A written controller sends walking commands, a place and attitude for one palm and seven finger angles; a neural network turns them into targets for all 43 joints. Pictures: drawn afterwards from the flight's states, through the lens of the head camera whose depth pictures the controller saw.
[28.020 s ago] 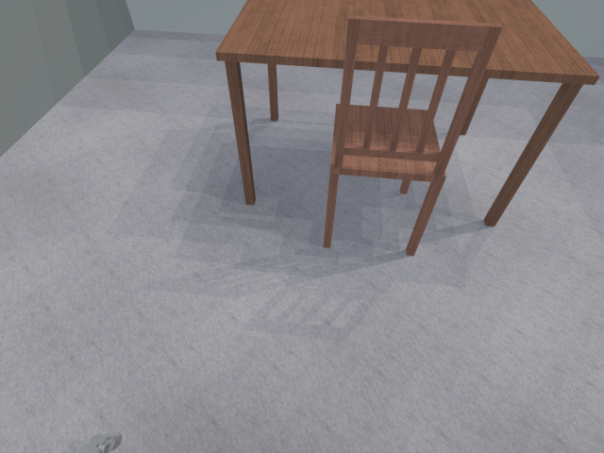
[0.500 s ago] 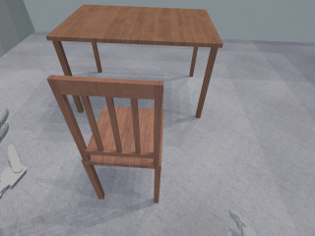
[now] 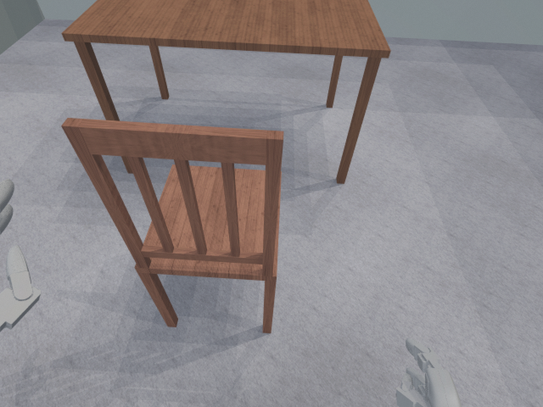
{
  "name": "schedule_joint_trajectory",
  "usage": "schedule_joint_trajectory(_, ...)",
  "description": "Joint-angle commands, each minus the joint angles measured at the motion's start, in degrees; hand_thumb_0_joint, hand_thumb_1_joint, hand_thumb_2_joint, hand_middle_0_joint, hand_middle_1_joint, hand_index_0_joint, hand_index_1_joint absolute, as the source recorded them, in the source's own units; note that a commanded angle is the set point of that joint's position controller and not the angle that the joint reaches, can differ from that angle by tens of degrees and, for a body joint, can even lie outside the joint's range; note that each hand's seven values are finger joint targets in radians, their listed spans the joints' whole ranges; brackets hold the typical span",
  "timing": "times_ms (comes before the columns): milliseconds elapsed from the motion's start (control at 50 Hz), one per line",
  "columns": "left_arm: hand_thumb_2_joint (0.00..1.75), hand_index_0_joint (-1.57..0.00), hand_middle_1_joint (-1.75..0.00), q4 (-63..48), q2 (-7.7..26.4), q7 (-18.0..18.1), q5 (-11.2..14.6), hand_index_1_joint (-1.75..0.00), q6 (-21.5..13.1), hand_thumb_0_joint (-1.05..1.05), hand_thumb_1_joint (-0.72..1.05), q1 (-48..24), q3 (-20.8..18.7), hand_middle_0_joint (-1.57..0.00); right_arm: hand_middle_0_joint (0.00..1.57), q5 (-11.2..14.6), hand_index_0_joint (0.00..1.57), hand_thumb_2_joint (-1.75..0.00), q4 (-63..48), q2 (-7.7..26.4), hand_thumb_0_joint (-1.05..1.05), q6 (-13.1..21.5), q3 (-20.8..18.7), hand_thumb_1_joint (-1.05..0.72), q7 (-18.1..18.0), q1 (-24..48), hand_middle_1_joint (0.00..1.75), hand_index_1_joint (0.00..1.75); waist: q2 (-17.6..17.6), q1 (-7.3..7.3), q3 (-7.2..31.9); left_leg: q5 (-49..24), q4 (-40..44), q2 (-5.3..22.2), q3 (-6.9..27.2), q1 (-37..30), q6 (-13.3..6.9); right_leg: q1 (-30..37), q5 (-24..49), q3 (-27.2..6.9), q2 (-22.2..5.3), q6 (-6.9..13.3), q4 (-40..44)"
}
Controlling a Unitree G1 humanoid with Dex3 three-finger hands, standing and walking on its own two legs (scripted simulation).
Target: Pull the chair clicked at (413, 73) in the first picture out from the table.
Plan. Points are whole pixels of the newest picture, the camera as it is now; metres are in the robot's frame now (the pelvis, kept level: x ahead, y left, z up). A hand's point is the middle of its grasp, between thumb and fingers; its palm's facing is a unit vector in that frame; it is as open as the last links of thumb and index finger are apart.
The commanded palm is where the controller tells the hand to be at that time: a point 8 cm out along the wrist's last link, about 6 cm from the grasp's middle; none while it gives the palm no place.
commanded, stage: let the arm hang, fingers relaxed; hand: left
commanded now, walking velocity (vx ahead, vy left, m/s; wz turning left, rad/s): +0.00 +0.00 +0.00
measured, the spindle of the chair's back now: (193, 212) +0.51 +0.19 -0.09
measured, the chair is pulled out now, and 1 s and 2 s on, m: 0.59 0.59 0.59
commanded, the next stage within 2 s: look to check the result in 1.16 s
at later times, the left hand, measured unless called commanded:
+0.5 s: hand out of the picture -0.03 +0.18 -0.18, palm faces +0.04 -0.98 -0.22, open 6.9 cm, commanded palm none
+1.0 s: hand out of the picture -0.03 +0.14 -0.18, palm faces +0.05 -0.98 -0.19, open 7.3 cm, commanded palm none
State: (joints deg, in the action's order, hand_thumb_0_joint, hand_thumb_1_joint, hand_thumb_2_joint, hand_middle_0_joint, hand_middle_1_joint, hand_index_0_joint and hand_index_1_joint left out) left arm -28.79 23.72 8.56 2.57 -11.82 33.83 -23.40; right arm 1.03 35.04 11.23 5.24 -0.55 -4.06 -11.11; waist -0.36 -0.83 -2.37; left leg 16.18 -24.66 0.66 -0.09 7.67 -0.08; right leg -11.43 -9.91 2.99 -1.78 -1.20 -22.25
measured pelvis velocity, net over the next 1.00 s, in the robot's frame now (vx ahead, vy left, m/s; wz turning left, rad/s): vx -0.02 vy -0.02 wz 0.02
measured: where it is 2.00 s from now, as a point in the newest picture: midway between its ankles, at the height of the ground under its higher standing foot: outside the picture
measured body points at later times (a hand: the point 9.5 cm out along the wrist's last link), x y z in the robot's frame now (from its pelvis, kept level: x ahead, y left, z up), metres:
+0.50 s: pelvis -0.02 -0.02 +0.00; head +0.00 -0.01 +0.44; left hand -0.03 +0.23 -0.16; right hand -0.05 -0.26 -0.15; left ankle -0.03 +0.11 -0.74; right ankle +0.02 -0.13 -0.74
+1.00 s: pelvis -0.02 -0.02 +0.00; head -0.01 -0.03 +0.45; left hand -0.03 +0.19 -0.16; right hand -0.04 -0.21 -0.17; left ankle -0.03 +0.11 -0.74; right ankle +0.02 -0.13 -0.74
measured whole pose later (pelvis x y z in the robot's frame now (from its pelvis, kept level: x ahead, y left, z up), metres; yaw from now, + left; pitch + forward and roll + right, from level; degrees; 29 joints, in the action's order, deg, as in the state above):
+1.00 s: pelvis -0.02 -0.02 +0.00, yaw +1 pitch -1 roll +0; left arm 61.4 7.1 2.0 -1.0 0.7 17.9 -0.1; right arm -1.1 60.6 4.5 0.2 0.6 -1.4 -21.1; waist 0.9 0.1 -1.8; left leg 15.4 -26.9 1.2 1.2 11.0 1.2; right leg -15.3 -10.7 4.2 -1.4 0.8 -26.6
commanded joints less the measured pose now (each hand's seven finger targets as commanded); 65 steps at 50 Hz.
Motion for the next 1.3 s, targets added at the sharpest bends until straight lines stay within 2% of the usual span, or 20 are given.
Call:
schedule_joint_trajectory(0, 0.90, -0.20, -0.30, -10.8, 9.3, 1.5, 0.5, -0.30, -3.1, 0.00, 0.90, -1.2, -7.0, -0.20, 0.20, 0.2, 0.20, -0.90, -8.5, 7.0, 0.00, 2.8, -2.3, -0.90, -0.8, 4.0, 0.30, 0.30, 5.1, 0.12, 6.9, -16.5, 5.2, 5.3, 3.7, 5.6, -0.3, 9.9, 14.5, -3.4, -3.6, 1.6, 0.1)
schedule_joint_trajectory(20, 0.90, -0.20, -0.30, -10.0, 9.3, 1.5, 0.5, -0.30, -3.0, 0.00, 0.90, -1.1, -7.1, -0.20, 0.20, 0.2, 0.20, -0.90, -8.6, 6.8, 0.00, 2.9, -2.2, -0.90, -0.8, 4.1, 0.30, 0.30, 4.5, 0.23, 6.7, -14.6, 5.3, 5.3, 3.4, 5.5, -0.5, 9.5, 13.4, -3.8, -3.7, 1.5, 0.7)
schedule_joint_trajectory(40, 0.90, -0.20, -0.30, 33.3, -1.0, -6.6, -5.6, -0.30, 5.4, 0.00, 0.90, -7.2, 17.6, -0.20, 0.20, -0.1, 0.20, -0.90, 3.9, 14.3, 0.00, 5.5, -4.3, -0.90, 5.0, 3.9, 0.30, 0.30, 4.1, -2.24, -1.1, -24.2, -3.4, 4.5, 5.3, 9.5, -1.3, -3.3, 17.2, 0.2, -4.5, 2.4, -8.9)
schedule_joint_trajectory(60, 0.90, -0.20, -0.30, 36.0, -5.3, -7.9, -5.2, -0.30, 10.2, 0.00, 0.90, -6.6, 16.9, -0.20, 0.20, -0.7, 0.20, -0.90, 5.9, 9.7, 0.00, 2.2, -4.2, -0.90, 4.7, -1.3, 0.30, 0.30, 0.2, -1.08, 5.9, -33.7, -3.9, 4.4, 3.6, 4.3, -0.5, -3.1, 16.1, -2.1, -4.3, 2.8, -6.6)
schedule_joint_trajectory(80, 0.90, -0.20, -0.30, 37.7, -7.0, -8.0, -4.7, -0.30, 11.5, 0.00, 0.90, -7.8, 17.8, -0.20, 0.20, -1.2, 0.20, -0.90, 5.2, 9.0, 0.00, 0.7, -3.6, -0.90, 4.4, -2.8, 0.30, 0.30, -0.7, -0.77, 8.1, -27.4, -2.9, 5.9, 6.1, 4.7, -1.4, -3.1, 8.6, -0.9, -4.0, 3.2, -7.4)
schedule_joint_trajectory(100, 0.90, -0.20, -0.30, 40.3, -7.2, -8.0, -4.7, -0.30, 11.8, 0.00, 0.90, -9.9, 18.2, -0.20, 0.20, -1.7, 0.20, -0.90, 4.7, 8.6, 0.00, -0.4, -3.0, -0.90, 4.3, -2.3, 0.30, 0.30, -0.8, -0.25, 7.1, -21.4, -1.3, 6.4, 7.6, 7.8, -2.7, -2.6, 4.2, -1.0, -3.4, 2.8, -8.0)
schedule_joint_trajectory(120, 0.90, -0.20, -0.30, 43.5, -6.6, -7.9, -4.8, -0.30, 11.9, 0.00, 0.90, -11.7, 18.6, -0.20, 0.20, -2.2, 0.20, -0.90, 4.5, 8.6, 0.00, -1.3, -2.5, -0.90, 4.3, -1.6, 0.30, 0.30, -3.0, 0.33, 6.2, -17.9, -1.0, 5.9, 8.4, 9.9, -3.2, -1.3, 3.8, -1.9, -3.4, 2.6, -7.5)
schedule_joint_trajectory(160, 0.90, -0.20, -0.30, 50.7, -5.0, -7.6, -5.0, -0.30, 12.2, 0.00, 0.90, -15.1, 19.0, -0.20, 0.20, -2.4, 0.20, -0.90, 5.1, 8.2, 0.00, -3.0, -2.0, -0.90, 4.3, -2.2, 0.30, 0.30, -10.1, 0.43, 3.9, -11.7, -1.8, 3.6, 7.1, 10.1, -2.7, -1.0, 3.9, -4.6, -5.1, 4.2, -4.7)
schedule_joint_trajectory(200, 0.90, -0.20, -0.30, 57.9, -4.1, -7.5, -4.7, -0.30, 12.6, 0.00, 0.90, -17.2, 19.7, -0.20, 0.20, -2.5, 0.20, -0.90, 7.2, 7.9, 0.00, -4.0, -1.4, -0.90, 4.2, -3.0, 0.30, 0.30, -7.5, 0.38, 3.3, -8.8, -0.5, 2.7, 6.4, 8.7, -2.5, -1.6, 0.6, -5.8, -5.4, 4.3, -3.0)
schedule_joint_trajectory(260, 0.90, -0.20, -0.30, 68.1, -3.8, -7.4, -4.2, -0.30, 12.8, 0.00, 0.90, -17.0, 21.1, -0.20, 0.20, -2.3, 0.20, -0.90, 11.2, 7.5, 0.00, -4.2, -0.5, -0.90, 3.8, -3.2, 0.30, 0.30, 3.4, 1.36, 0.9, -6.8, 2.9, 3.4, 6.5, 9.9, -2.5, 0.0, -1.1, -5.4, -3.7, 3.3, -2.0)
schedule_joint_trajectory(320, 0.90, -0.20, -0.30, 76.0, -4.4, -7.3, -3.7, -0.30, 12.1, 0.00, 0.90, -15.0, 21.8, -0.20, 0.20, -1.9, 0.20, -0.90, 15.1, 5.6, 0.00, -4.1, 0.0, -0.90, 3.4, -5.9, 0.30, 0.30, 6.1, 1.40, 2.6, -4.6, 2.8, 3.1, 5.2, 8.8, -2.0, 2.3, -0.9, -6.0, -4.3, 3.7, -0.4)
schedule_joint_trajectory(340, 0.90, -0.20, -0.30, 76.8, -6.7, -7.0, -3.9, -0.30, 12.1, 0.00, 0.90, -13.9, 20.7, -0.20, 0.20, -2.4, 0.20, -0.90, 15.9, 4.3, 0.00, -4.2, -0.3, -0.90, 3.1, -7.4, 0.30, 0.30, 9.4, 1.39, 3.8, -4.1, 2.9, 3.3, 5.2, 8.4, -2.1, 2.9, -0.7, -5.5, -4.2, 4.1, 0.0)
schedule_joint_trajectory(440, 0.90, -0.20, -0.30, 82.4, -6.5, -7.2, -3.4, -0.30, 12.1, 0.00, 0.90, -14.4, 21.9, -0.20, 0.20, -2.0, 0.20, -0.90, 19.7, 3.3, 0.00, -4.7, -0.5, -0.90, 2.9, -12.6, 0.30, 0.30, 3.6, 1.03, 0.6, -0.9, 3.2, 3.3, 5.3, 9.7, -2.3, 1.8, -5.1, -5.0, -4.4, 4.4, 2.3)
schedule_joint_trajectory(460, 0.90, -0.20, -0.30, 83.5, -6.7, -7.2, -3.3, -0.30, 12.2, 0.00, 0.90, -14.3, 22.1, -0.20, 0.20, -2.0, 0.20, -0.90, 20.4, 3.1, 0.00, -5.0, -0.5, -0.90, 2.8, -13.1, 0.30, 0.30, 2.8, 1.05, -1.7, 0.3, 3.6, 3.4, 5.1, 10.2, -2.5, 0.3, -6.9, -4.5, -4.3, 4.5, 3.2)
schedule_joint_trajectory(640, 0.90, -0.20, -0.30, 88.3, -8.2, -6.8, -3.0, -0.30, 12.2, 0.00, 0.90, -12.0, 22.7, -0.20, 0.20, -1.9, 0.20, -0.90, 24.5, 1.6, 0.00, -4.8, 0.0, -0.90, 2.5, -18.1, 0.30, 0.30, -0.5, 1.03, -2.2, -0.4, 3.5, 3.3, 4.6, 10.1, -2.7, -0.5, -8.7, -4.8, -4.5, 4.7, 3.1)
schedule_joint_trajectory(880, 0.90, -0.20, -0.30, 88.7, -10.7, -6.3, -3.2, -0.30, 12.1, 0.00, 0.90, -11.2, 22.4, -0.20, 0.20, -1.8, 0.20, -0.90, 25.3, -1.1, 0.00, -4.6, 0.0, -0.90, 2.1, -17.5, 0.30, 0.30, 1.3, 1.21, -4.8, -1.0, 4.6, 3.5, 4.7, 11.3, -2.7, -1.4, -6.1, -4.4, -3.8, 4.4, 1.8)
schedule_joint_trajectory(960, 0.90, -0.20, -0.30, 88.5, -11.2, -6.3, -3.2, -0.30, 12.0, 0.00, 0.90, -11.4, 22.3, -0.20, 0.20, -1.8, 0.20, -0.90, 25.2, -1.5, 0.00, -4.7, -0.2, -0.90, 2.0, -17.3, 0.30, 0.30, 0.0, 0.84, -4.7, -2.0, 3.9, 3.5, 4.2, 9.6, -2.7, -2.3, -5.7, -4.4, -3.8, 4.4, 2.4)
schedule_joint_trajectory(1120, 0.90, -0.20, -0.30, 88.2, -11.4, -6.4, -3.2, -0.30, 11.6, 0.00, 0.90, -11.6, 22.2, -0.20, 0.20, -1.8, 0.20, -0.90, 25.3, -1.1, 0.00, -4.3, -0.2, -0.90, 2.0, -16.4, 0.30, 0.30, 0.7, 0.83, -1.8, -6.1, 3.6, 3.8, 4.2, 7.7, -2.3, 0.2, -1.1, -4.1, -4.3, 4.4, 1.5)
schedule_joint_trajectory(1160, 0.90, -0.20, -0.30, 88.3, -11.4, -6.3, -3.2, -0.30, 11.6, 0.00, 0.90, -11.7, 22.3, -0.20, 0.20, -1.7, 0.20, -0.90, 25.4, -1.2, 0.00, -4.5, -0.2, -0.90, 1.9, -16.1, 0.30, 0.30, 1.8, 0.88, -3.2, -5.9, 3.8, 3.8, 4.2, 7.9, -2.3, -0.4, -1.2, -4.0, -4.1, 4.5, 1.9)
schedule_joint_trajectory(1280, 0.90, -0.20, -0.30, 88.6, -11.1, -6.4, -3.2, -0.30, 11.6, 0.00, 0.90, -11.9, 22.3, -0.20, 0.20, -1.7, 0.20, -0.90, 25.7, -0.6, 0.00, -4.3, -0.1, -0.90, 1.9, -15.9, 0.30, 0.30, 1.3, 0.96, -2.6, -6.6, 4.2, 4.1, 4.4, 7.6, -2.3, 0.7, -0.2, -3.9, -4.1, 4.5, 1.6)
